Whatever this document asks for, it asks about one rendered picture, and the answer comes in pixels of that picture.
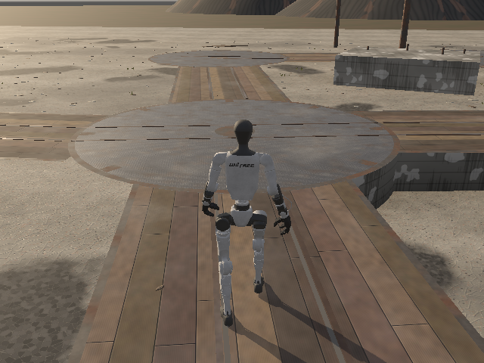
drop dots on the robot head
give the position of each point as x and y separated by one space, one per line
243 130

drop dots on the left robot hand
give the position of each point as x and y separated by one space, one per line
212 206

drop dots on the left robot upper arm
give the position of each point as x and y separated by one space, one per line
215 170

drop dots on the right robot upper arm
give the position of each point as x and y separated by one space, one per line
270 174

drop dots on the right robot hand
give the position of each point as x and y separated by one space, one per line
286 224

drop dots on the robot right forearm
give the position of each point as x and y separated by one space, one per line
280 204

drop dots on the robot left forearm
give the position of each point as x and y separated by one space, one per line
207 196

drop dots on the right robot shin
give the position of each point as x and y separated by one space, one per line
258 262

